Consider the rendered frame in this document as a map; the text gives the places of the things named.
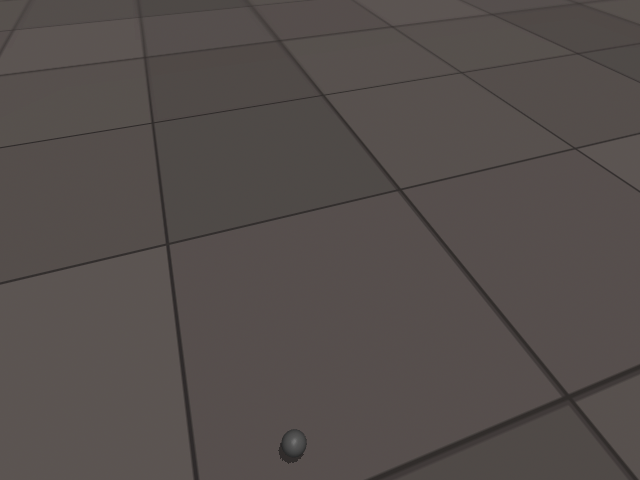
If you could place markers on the ball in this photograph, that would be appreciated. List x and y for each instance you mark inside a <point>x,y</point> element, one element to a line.
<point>294,443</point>

